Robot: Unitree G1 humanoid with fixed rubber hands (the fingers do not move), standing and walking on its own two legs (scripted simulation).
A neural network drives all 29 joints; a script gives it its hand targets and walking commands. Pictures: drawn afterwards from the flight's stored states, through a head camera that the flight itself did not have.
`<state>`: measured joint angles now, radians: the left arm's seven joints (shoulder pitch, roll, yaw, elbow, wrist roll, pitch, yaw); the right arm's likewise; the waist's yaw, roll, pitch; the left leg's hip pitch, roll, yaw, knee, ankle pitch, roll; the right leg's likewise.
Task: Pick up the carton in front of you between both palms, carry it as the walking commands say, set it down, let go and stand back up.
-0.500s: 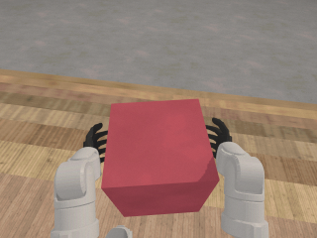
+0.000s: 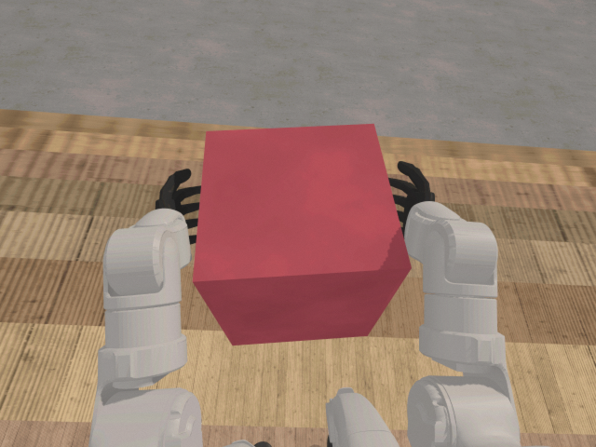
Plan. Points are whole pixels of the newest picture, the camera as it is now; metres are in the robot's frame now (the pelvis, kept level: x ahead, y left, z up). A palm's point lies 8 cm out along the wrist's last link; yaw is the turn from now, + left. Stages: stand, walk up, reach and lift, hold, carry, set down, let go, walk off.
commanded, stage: carry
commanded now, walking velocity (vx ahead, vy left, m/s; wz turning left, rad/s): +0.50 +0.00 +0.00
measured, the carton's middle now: (296, 245) +0.38 -0.02 +0.01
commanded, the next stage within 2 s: none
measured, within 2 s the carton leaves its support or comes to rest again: neither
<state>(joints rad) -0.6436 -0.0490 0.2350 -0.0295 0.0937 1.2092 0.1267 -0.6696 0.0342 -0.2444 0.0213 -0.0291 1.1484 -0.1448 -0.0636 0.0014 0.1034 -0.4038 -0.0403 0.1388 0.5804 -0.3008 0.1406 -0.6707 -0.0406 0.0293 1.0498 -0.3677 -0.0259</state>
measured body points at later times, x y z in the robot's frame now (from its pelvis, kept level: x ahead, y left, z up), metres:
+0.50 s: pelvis +0.34 -0.04 -0.16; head +0.38 -0.03 +0.29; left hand +0.69 +0.16 -0.08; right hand +0.73 -0.14 -0.07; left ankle +0.31 +0.09 -0.76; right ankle +0.34 -0.07 -0.86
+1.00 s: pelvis +0.69 +0.02 -0.28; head +0.73 +0.02 +0.17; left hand +1.05 +0.15 -0.21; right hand +1.03 -0.16 -0.21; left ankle +0.67 +0.04 -0.98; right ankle +0.71 -0.14 -0.91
